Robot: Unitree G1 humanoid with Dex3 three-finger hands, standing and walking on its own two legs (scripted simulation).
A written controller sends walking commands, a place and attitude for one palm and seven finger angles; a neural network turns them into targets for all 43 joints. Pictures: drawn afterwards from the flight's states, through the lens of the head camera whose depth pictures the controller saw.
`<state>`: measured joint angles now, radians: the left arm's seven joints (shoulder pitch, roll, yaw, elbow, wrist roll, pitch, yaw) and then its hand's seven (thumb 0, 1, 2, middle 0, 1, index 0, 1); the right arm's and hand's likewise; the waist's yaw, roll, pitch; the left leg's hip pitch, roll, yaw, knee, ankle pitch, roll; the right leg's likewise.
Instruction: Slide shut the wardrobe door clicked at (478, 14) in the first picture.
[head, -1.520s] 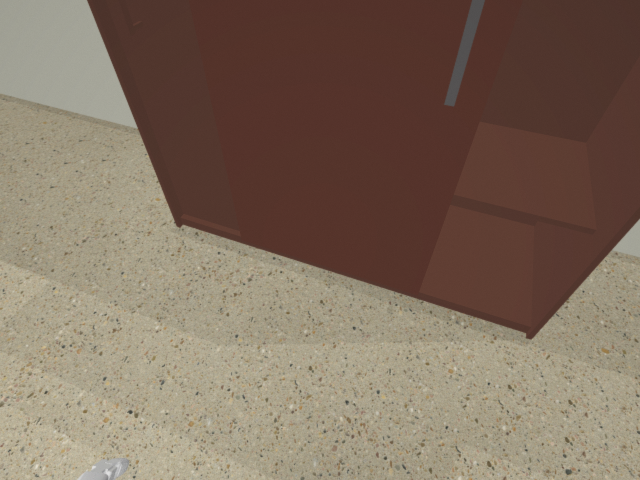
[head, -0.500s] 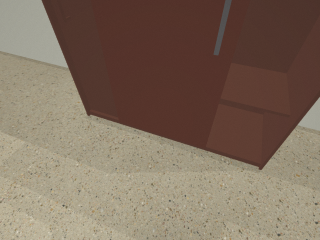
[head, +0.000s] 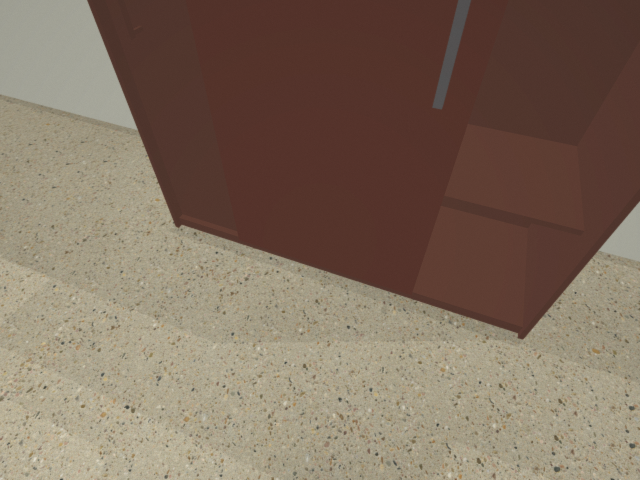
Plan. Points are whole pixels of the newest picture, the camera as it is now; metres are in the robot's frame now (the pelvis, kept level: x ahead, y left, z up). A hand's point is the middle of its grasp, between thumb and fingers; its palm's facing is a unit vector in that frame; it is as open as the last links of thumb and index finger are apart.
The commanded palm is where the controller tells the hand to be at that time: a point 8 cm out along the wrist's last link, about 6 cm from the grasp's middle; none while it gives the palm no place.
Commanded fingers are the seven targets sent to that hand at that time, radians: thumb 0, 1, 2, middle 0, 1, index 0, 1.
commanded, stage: look at it before walking up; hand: left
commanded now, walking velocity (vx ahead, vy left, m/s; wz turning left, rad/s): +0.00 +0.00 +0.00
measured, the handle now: (452, 51) +0.87 -0.22 +0.15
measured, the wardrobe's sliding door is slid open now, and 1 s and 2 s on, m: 0.39 0.39 0.39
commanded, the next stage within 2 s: turn to face it in 0.12 s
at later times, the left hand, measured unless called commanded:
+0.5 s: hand out of the picture +0.07 +0.23 -0.17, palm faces -0.08 -0.95 -0.31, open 7.4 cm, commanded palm none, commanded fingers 0.00 0.90 0.90 -0.20 -0.30 -0.20 -0.30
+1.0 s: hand out of the picture +0.05 +0.22 -0.19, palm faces -0.17 -0.96 -0.22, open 7.4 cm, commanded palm none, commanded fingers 0.00 0.90 0.90 -0.20 -0.30 -0.20 -0.30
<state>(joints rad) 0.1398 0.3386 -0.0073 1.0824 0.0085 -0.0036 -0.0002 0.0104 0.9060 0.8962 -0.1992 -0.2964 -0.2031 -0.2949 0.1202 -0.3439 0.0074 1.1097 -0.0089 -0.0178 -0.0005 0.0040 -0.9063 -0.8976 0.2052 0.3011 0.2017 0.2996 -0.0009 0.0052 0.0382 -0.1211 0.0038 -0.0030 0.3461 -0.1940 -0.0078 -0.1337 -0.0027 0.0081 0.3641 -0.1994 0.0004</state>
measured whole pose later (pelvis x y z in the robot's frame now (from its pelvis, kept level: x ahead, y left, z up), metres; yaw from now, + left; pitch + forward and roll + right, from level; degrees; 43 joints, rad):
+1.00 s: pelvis -0.05 +0.03 -0.01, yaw -13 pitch +0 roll +0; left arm 0.24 0.23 0.07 0.94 0.02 0.07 0.01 0.01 0.91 0.90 -0.20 -0.30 -0.20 -0.29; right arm 0.22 -0.18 -0.03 0.96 -0.02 0.00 -0.03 0.00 -0.91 -0.90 0.20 0.30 0.20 0.30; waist 0.00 -0.05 0.04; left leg -0.25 0.01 0.05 0.54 -0.29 0.02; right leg -0.46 0.06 0.13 0.85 -0.38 0.03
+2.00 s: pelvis +0.17 -0.03 +0.00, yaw -22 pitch -1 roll +0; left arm 0.21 0.18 0.07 1.03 0.03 0.00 -0.02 0.01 0.91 0.90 -0.19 -0.29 -0.19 -0.29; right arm 0.37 -0.12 -0.04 1.11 -0.03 -0.06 -0.02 0.00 -0.92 -0.90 0.20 0.30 0.20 0.30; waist -0.03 -0.02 0.02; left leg -0.10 0.04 0.19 0.36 -0.25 0.02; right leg -0.52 -0.13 -0.07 0.82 -0.21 0.03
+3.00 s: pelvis +0.35 -0.19 -0.02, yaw -21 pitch -1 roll +1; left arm 0.23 0.18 0.04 1.00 0.03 0.02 0.04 0.01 0.91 0.90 -0.19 -0.30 -0.20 -0.29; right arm 0.14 -0.20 -0.07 1.01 -0.02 0.05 -0.02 0.00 -0.91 -0.90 0.20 0.30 0.20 0.30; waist 0.01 0.04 0.06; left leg -0.36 0.06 0.10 0.69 -0.40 -0.01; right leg -0.29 -0.04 -0.05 0.63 -0.34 0.00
